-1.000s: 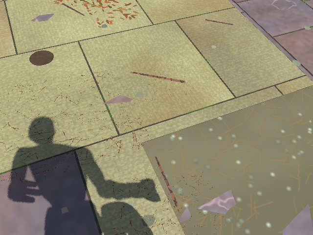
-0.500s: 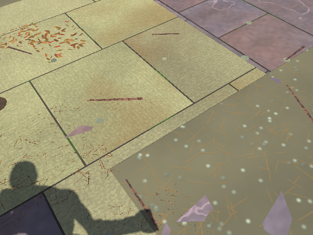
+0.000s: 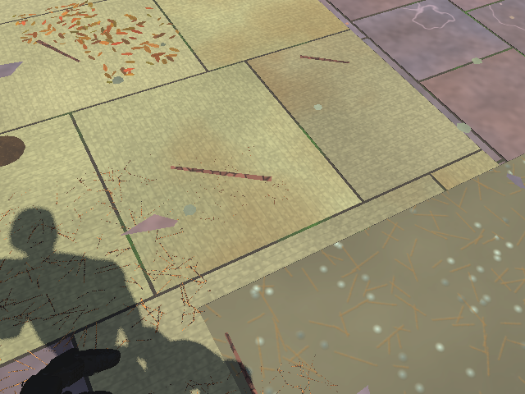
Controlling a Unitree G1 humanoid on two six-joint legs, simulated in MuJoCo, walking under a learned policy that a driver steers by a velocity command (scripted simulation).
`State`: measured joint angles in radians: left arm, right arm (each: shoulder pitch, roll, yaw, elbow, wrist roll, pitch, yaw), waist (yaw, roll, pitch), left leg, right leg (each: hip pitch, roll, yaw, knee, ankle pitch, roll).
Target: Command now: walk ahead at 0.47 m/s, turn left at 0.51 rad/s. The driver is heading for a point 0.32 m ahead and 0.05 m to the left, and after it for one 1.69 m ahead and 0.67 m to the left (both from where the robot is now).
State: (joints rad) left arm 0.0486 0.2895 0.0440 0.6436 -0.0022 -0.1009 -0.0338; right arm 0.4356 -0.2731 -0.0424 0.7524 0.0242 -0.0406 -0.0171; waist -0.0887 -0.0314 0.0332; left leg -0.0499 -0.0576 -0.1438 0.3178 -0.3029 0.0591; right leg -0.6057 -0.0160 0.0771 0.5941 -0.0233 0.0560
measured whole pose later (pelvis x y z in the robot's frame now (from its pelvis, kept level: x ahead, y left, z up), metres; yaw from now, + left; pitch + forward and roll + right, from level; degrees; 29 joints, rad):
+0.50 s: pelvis +0.27 +0.00 -0.01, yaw +18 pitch +1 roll -3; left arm 0.32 0.31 0.08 0.83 -0.01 -0.09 -0.01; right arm 0.12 -0.31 -0.05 0.61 0.02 -0.02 0.03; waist 0.09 0.05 0.05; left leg -0.68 0.11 -0.03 0.76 -0.03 0.01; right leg 0.03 0.02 -0.18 0.24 -0.28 0.00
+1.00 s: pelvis +0.51 +0.13 +0.00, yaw +36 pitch +2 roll +0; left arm 0.02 0.30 0.03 0.69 0.01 -0.08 -0.01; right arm 0.32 -0.32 -0.07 0.67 0.02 -0.01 -0.03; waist -0.07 -0.04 0.06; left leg -0.18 -0.11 -0.16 0.45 -0.28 0.06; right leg -0.60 -0.01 0.11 0.60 0.00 0.07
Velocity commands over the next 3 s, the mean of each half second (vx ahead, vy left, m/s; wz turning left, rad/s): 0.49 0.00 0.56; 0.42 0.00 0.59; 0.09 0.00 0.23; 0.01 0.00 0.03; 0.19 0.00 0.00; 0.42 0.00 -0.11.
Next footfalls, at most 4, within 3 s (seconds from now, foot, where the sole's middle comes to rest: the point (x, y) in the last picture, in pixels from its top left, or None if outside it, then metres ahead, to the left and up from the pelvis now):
0.12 right None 0.25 -0.14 -0.78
0.62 left None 0.46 0.20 -0.78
1.06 right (178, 285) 0.76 0.16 -0.78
1.40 left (117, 363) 0.55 0.30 -0.78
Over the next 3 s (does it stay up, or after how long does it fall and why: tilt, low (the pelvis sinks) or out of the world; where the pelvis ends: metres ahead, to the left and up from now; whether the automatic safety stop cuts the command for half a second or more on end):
stays up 0.87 0.45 -0.01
